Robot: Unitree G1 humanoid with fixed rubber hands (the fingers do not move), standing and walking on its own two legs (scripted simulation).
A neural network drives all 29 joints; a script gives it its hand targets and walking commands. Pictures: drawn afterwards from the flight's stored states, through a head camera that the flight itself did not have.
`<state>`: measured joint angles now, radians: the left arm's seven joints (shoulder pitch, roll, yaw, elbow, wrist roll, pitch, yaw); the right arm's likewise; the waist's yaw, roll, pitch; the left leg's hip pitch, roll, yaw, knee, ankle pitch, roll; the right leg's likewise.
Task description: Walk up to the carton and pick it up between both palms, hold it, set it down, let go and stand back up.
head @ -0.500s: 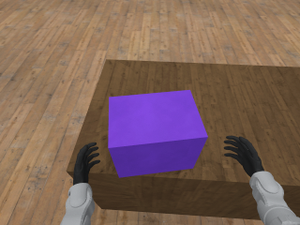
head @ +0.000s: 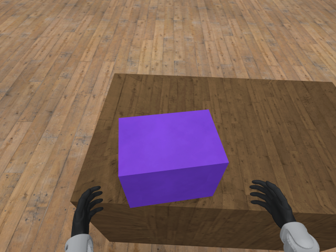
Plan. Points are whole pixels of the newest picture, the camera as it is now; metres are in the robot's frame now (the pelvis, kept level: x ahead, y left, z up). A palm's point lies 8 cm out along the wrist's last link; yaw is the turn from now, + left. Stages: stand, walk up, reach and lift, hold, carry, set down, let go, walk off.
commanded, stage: set down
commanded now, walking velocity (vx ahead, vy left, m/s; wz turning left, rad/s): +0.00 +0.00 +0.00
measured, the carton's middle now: (168, 159) +0.40 +0.02 -0.06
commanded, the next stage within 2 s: none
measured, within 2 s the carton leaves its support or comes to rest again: neither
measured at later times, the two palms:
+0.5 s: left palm (77, 239) +0.18 +0.22 -0.06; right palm (279, 238) +0.20 -0.24 -0.05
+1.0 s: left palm out of the picture +0.15 +0.24 -0.07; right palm out of the picture +0.15 -0.21 -0.07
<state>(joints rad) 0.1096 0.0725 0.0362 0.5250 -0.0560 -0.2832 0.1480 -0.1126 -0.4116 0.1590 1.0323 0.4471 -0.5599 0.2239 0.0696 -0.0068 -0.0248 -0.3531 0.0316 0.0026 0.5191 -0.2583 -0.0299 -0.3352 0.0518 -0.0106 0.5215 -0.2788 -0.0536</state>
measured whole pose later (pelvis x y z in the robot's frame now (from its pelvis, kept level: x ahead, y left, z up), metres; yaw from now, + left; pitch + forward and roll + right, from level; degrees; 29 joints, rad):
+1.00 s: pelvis +0.01 +0.02 +0.01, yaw -1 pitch -5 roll +0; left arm 0.25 0.18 0.02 0.51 0.00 0.06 0.05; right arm 0.19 -0.19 -0.01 0.80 0.04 -0.26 0.06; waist 0.03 -0.03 0.05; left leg -0.05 0.01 0.03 0.36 -0.22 -0.01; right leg -0.03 0.04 0.02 0.35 -0.23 -0.03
